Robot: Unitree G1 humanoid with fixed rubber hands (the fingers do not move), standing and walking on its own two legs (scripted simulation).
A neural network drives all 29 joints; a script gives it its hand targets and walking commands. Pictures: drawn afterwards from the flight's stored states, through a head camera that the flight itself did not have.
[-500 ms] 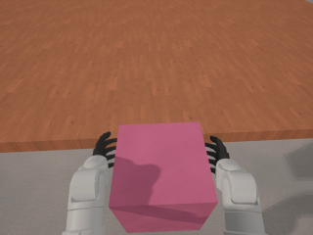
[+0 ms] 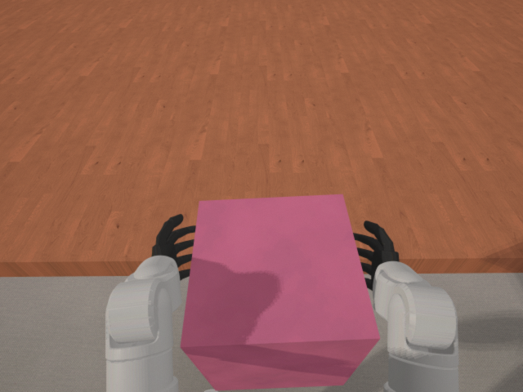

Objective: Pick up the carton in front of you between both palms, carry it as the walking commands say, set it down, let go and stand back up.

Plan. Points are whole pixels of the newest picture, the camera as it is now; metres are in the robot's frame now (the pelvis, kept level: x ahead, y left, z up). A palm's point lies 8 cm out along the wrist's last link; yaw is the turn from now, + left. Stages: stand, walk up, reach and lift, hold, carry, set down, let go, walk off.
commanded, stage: carry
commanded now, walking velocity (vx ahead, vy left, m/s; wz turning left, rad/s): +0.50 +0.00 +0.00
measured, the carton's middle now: (275, 298) +0.27 +0.01 +0.01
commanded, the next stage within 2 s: none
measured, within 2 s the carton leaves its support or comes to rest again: neither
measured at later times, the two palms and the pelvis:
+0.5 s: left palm (199, 80) +0.68 +0.17 +0.15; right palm (341, 88) +0.66 -0.12 +0.15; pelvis +0.33 +0.03 -0.01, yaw -1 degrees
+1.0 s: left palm (221, 25) +1.05 +0.17 +0.13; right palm (322, 28) +1.06 -0.13 +0.13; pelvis +0.67 +0.01 -0.01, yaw -2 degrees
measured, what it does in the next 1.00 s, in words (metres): walks ahead: left foot, then right foot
